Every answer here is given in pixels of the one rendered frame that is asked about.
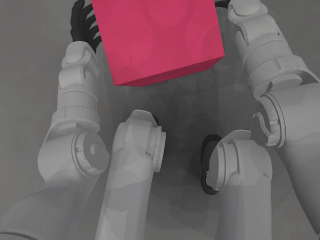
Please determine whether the robot left foot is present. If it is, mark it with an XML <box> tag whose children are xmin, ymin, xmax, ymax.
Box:
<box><xmin>152</xmin><ymin>115</ymin><xmax>159</xmax><ymax>126</ymax></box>

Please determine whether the right robot forearm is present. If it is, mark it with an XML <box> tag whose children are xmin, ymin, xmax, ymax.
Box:
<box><xmin>227</xmin><ymin>0</ymin><xmax>320</xmax><ymax>99</ymax></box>

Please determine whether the robot right upper arm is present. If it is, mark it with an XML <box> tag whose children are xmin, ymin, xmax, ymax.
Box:
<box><xmin>251</xmin><ymin>82</ymin><xmax>320</xmax><ymax>240</ymax></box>

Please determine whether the robot left upper arm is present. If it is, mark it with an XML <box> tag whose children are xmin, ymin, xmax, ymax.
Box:
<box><xmin>0</xmin><ymin>130</ymin><xmax>110</xmax><ymax>240</ymax></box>

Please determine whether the left robot thigh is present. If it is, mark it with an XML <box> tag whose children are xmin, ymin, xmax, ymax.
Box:
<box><xmin>94</xmin><ymin>118</ymin><xmax>166</xmax><ymax>240</ymax></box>

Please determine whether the left robot hand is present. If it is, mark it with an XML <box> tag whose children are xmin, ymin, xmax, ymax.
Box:
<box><xmin>70</xmin><ymin>0</ymin><xmax>102</xmax><ymax>54</ymax></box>

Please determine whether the left robot forearm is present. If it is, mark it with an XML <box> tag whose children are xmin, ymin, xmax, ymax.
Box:
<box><xmin>37</xmin><ymin>41</ymin><xmax>100</xmax><ymax>164</ymax></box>

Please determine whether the carton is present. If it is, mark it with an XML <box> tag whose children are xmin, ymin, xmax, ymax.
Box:
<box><xmin>91</xmin><ymin>0</ymin><xmax>225</xmax><ymax>87</ymax></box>

